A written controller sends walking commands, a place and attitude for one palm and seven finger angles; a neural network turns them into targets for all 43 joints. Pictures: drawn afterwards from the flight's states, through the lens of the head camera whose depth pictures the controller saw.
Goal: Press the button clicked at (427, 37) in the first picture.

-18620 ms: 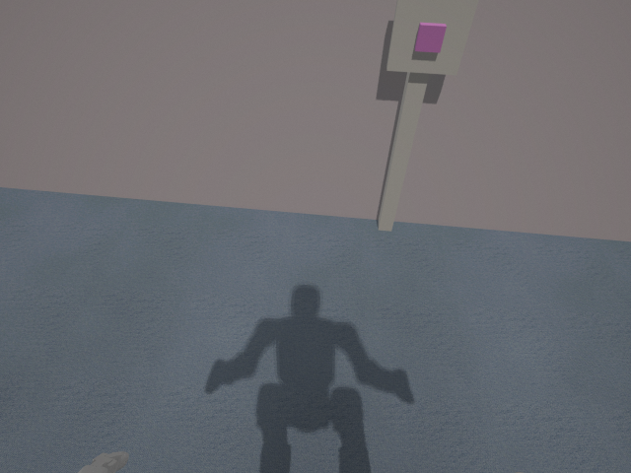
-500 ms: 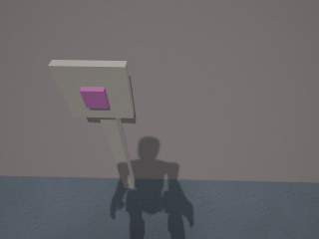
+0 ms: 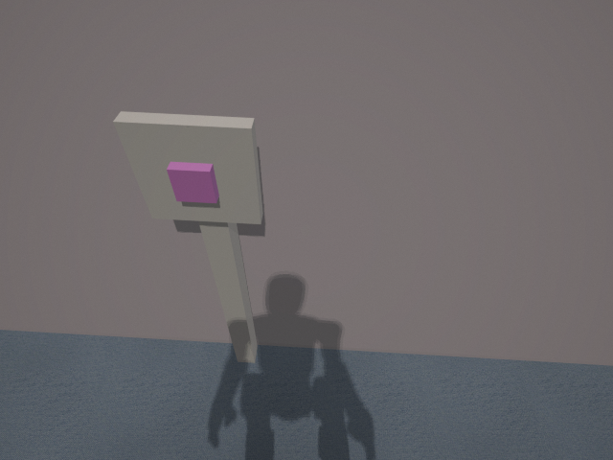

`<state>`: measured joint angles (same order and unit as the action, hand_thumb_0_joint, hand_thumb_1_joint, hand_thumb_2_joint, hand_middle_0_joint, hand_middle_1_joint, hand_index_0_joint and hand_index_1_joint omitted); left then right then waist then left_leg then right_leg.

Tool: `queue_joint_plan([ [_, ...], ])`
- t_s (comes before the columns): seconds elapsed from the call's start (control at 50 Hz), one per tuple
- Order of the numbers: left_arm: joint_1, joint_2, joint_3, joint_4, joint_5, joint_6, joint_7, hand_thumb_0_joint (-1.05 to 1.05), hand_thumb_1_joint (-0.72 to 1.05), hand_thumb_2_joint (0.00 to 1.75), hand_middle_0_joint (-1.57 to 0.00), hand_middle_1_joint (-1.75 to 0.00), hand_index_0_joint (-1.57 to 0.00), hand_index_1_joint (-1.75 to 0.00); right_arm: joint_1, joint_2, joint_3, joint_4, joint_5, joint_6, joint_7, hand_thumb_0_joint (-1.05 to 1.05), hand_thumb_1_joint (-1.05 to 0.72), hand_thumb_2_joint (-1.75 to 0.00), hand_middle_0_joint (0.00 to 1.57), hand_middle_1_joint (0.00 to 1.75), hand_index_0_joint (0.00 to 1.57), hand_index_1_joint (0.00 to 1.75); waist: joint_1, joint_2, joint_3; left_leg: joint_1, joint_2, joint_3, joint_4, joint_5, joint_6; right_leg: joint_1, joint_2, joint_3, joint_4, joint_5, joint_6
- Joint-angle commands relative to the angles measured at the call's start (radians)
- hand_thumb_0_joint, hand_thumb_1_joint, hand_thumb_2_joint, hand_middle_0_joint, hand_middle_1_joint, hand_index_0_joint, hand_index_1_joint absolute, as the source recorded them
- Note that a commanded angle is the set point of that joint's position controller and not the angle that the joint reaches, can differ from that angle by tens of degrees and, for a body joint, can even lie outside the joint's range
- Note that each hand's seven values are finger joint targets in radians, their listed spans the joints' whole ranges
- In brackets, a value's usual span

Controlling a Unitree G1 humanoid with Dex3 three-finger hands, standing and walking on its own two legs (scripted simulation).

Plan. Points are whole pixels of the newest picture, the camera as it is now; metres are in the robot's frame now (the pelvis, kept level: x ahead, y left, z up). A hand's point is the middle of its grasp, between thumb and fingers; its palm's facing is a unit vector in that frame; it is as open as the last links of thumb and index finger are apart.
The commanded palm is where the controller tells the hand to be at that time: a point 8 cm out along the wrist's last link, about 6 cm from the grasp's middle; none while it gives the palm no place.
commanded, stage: look again from close up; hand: left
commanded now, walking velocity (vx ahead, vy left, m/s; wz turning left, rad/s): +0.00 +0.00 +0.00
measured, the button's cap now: (194, 181) +0.52 +0.22 +0.06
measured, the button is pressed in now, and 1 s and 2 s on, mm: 0 0 0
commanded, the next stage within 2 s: raise the hand and make a fist in 0.62 s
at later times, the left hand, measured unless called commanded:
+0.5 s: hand out of the picture +0.05 +0.19 -0.17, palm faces +0.02 -0.97 -0.24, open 7.3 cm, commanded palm none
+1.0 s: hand (194, 343) +0.26 +0.17 +0.01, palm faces +0.13 -0.99 -0.02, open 6.4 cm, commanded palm +0.16 +0.23 -0.05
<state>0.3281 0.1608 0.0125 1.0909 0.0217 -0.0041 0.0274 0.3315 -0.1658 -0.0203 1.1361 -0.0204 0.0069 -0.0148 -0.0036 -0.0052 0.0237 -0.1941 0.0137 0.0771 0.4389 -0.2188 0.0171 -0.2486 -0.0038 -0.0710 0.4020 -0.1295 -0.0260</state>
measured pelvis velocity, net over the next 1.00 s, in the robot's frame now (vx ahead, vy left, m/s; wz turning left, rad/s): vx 0.04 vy -0.01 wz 0.02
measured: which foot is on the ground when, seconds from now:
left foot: down 0.00-1.00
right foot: down 0.00-1.00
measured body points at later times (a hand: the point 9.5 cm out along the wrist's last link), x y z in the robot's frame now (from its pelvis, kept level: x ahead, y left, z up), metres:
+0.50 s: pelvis +0.04 +0.02 +0.00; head +0.03 -0.01 +0.45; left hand +0.05 +0.24 -0.15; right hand +0.03 -0.19 -0.18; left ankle +0.01 +0.11 -0.74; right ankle +0.06 -0.10 -0.74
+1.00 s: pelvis +0.04 -0.01 -0.03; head +0.05 -0.02 +0.42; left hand +0.25 +0.22 +0.02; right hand +0.22 -0.27 -0.10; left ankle +0.01 +0.11 -0.74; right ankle +0.06 -0.10 -0.74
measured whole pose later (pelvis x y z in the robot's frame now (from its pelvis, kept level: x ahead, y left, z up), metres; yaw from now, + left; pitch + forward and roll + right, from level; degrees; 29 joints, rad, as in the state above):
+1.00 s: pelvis +0.04 -0.01 -0.03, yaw +1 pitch +6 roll +1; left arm 0.34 0.16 0.12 0.15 -0.22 -0.39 -0.11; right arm 0.18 -0.26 -0.05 0.69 0.01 -0.27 -0.03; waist -0.03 0.00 -0.10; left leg -0.42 0.01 0.06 0.72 -0.40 0.00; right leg -0.51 -0.03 -0.08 0.75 -0.35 -0.04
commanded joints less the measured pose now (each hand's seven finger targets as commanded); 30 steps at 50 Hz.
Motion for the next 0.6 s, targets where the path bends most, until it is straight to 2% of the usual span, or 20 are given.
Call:
queue_joint_plan([
  [0.0, 0.03, 0.114, 0.024, -0.038, -0.001, -0.021, 0.006, 0.0, 0.9, 0.9, -0.2, -0.3, -0.2, -0.3, 0.039, -0.108, -0.014, -0.037, 0.004, -0.02, -0.007, 0.0, -0.9, -0.9, 0.2, 0.3, 0.2, 0.3, 0.004, 0.003, 0.073, -0.106, 0.088, -0.125, -0.142, -0.18, 0.021, -0.004, -0.107, 0.166, -0.135, -0.264, -0.011],
  [0.06, 0.037, 0.107, 0.021, -0.032, -0.001, -0.02, 0.006, 0.0, 0.9, 0.9, -0.2, -0.3, -0.2, -0.3, 0.042, -0.109, -0.012, -0.037, 0.005, -0.022, -0.008, 0.0, -0.9, -0.9, 0.2, 0.3, 0.2, 0.3, 0.005, 0.019, 0.068, -0.107, 0.095, -0.132, -0.155, -0.181, 0.022, 0.009, -0.101, 0.159, -0.119, -0.226, -0.012],
  [0.08, 0.1, 0.093, -0.006, -0.004, 0.005, -0.027, 0.045, 0.0, 0.9, 0.9, -0.2, -0.3, -0.2, -0.3, -0.064, -0.102, 0.003, -0.101, 0.003, -0.033, 0.002, 0.0, -0.9, -0.9, 0.2, 0.3, 0.2, 0.3, 0.043, 0.07, 0.072, -0.122, 0.099, -0.027, 0.031, -0.09, -0.023, 0.009, -0.145, 0.133, -0.046, -0.049, -0.002],
  [0.1, 0.052, 0.153, 0.002, -0.037, -0.003, -0.031, 0.031, 0.0, 0.9, 0.9, -0.2, -0.3, -0.2, -0.3, -0.002, -0.05, 0.01, -0.122, 0.004, -0.017, 0.007, 0.0, -0.9, -0.9, 0.2, 0.3, 0.2, 0.3, -0.01, 0.041, -0.028, -0.059, 0.024, -0.052, 0.073, -0.167, -0.022, -0.047, -0.181, 0.221, -0.1, -0.357, -0.041],
  [0.12, 0.012, 0.154, 0.011, -0.052, -0.003, -0.03, 0.025, 0.0, 0.9, 0.9, -0.2, -0.3, -0.2, -0.3, 0.056, -0.052, 0.008, -0.112, -0.001, -0.021, 0.005, 0.0, -0.9, -0.9, 0.2, 0.3, 0.2, 0.3, -0.039, 0.063, -0.014, -0.021, 0.029, -0.062, 0.052, -0.138, -0.007, -0.136, -0.187, 0.225, -0.097, -0.429, -0.062],
  [0.14, 0.004, 0.148, 0.01, -0.057, -0.005, -0.031, 0.02, 0.0, 0.9, 0.9, -0.2, -0.3, -0.2, -0.3, 0.095, -0.051, 0.011, -0.106, 0.0, -0.027, 0.007, 0.0, -0.9, -0.9, 0.2, 0.3, 0.2, 0.3, -0.048, 0.087, -0.036, -0.009, 0.046, -0.075, 0.018, -0.111, 0.0, -0.138, -0.159, 0.186, -0.06, -0.375, -0.06],
  [0.16, -0.005, 0.135, 0.007, -0.061, -0.005, -0.028, 0.016, 0.0, 0.9, 0.9, -0.2, -0.3, -0.2, -0.3, 0.108, -0.06, 0.013, -0.114, -0.005, -0.03, 0.007, 0.0, -0.9, -0.9, 0.2, 0.3, 0.2, 0.3, -0.042, 0.126, -0.032, -0.038, 0.067, -0.11, -0.024, -0.134, 0.006, -0.12, -0.127, 0.141, -0.011, -0.341, -0.051],
  [0.18, 0.005, 0.11, 0.0, -0.054, -0.007, -0.025, 0.012, 0.0, 0.9, 0.9, -0.2, -0.3, -0.2, -0.3, 0.08, -0.067, 0.012, -0.123, -0.004, -0.032, 0.004, 0.0, -0.9, -0.9, 0.2, 0.3, 0.2, 0.3, -0.025, 0.132, 0.005, -0.103, 0.096, -0.152, -0.087, -0.173, 0.019, -0.089, -0.094, 0.116, 0.016, -0.297, -0.036],
  [0.22, 0.03, 0.076, -0.009, -0.041, -0.004, -0.022, 0.007, 0.0, 0.9, 0.9, -0.2, -0.3, -0.2, -0.3, 0.046, -0.091, 0.013, -0.144, 0.001, -0.036, 0.0, 0.0, -0.9, -0.9, 0.2, 0.3, 0.2, 0.3, 0.001, 0.067, 0.063, -0.2, 0.123, -0.198, -0.166, -0.241, 0.036, -0.01, -0.067, 0.078, 0.056, -0.194, -0.023],
  [0.24, 0.038, 0.064, -0.013, -0.034, -0.004, -0.022, 0.006, 0.0, 0.9, 0.9, -0.2, -0.3, -0.2, -0.3, 0.039, -0.095, 0.014, -0.146, 0.003, -0.039, -0.002, 0.0, -0.9, -0.9, 0.2, 0.3, 0.2, 0.3, 0.009, 0.026, 0.079, -0.209, 0.12, -0.198, -0.175, -0.226, 0.04, 0.009, -0.068, 0.079, 0.056, -0.156, -0.021],
  [0.32, 0.032, 0.058, -0.017, -0.028, -0.009, -0.026, 0.007, 0.0, 0.9, 0.9, -0.2, -0.3, -0.2, -0.3, 0.057, -0.09, 0.021, -0.128, 0.005, -0.046, -0.005, 0.0, -0.9, -0.9, 0.2, 0.3, 0.2, 0.3, 0.007, -0.022, 0.108, -0.163, 0.103, -0.172, -0.173, -0.118, 0.037, 0.007, -0.082, 0.1, 0.031, -0.093, -0.018],
  [0.38, 0.025, 0.06, -0.016, -0.027, -0.011, -0.029, 0.009, 0.0, 0.9, 0.9, -0.2, -0.3, -0.2, -0.3, 0.068, -0.084, 0.027, -0.104, 0.006, -0.048, -0.007, 0.0, -0.9, -0.9, 0.2, 0.3, 0.2, 0.3, 0.002, -0.04, 0.103, -0.112, 0.093, -0.147, -0.151, -0.022, 0.034, 0.009, -0.091, 0.109, 0.018, -0.055, -0.018],
  [0.44, 0.023, 0.062, -0.013, -0.025, -0.014, -0.032, 0.011, 0.0, 0.9, 0.9, -0.2, -0.3, -0.2, -0.3, 0.076, -0.079, 0.031, -0.088, 0.006, -0.052, -0.009, 0.0, -0.9, -0.9, 0.2, 0.3, 0.2, 0.3, 0.0, -0.048, 0.054, -0.049, 0.089, -0.124, -0.127, 0.081, 0.031, 0.038, -0.102, 0.11, 0.019, 0.009, -0.016],
  [0.5, 0.016, 0.068, -0.009, -0.02, -0.015, -0.032, 0.012, 0.0, 0.9, 0.9, -0.2, -0.3, -0.2, -0.3, 0.066, -0.077, 0.032, -0.072, 0.005, -0.055, -0.012, 0.0, -0.9, -0.9, 0.2, 0.3, 0.2, 0.3, 0.002, 0.002, 0.026, -0.02, 0.092, -0.112, -0.117, 0.155, 0.028, 0.069, -0.105, 0.106, 0.028, 0.061, -0.017],
  [0.58, 0.01, 0.072, -0.009, -0.009, -0.015, -0.032, 0.012, 0.0, 0.9, 0.9, -0.2, -0.3, -0.2, -0.3, 0.052, -0.074, 0.031, -0.056, 0.007, -0.052, -0.015, 0.0, -0.9, -0.9, 0.2, 0.3, 0.2, 0.3, 0.003, -0.004, 0.013, 0.0, 0.093, -0.103, -0.105, 0.165, 0.024, 0.088, -0.111, 0.108, 0.02, 0.099, -0.018],
])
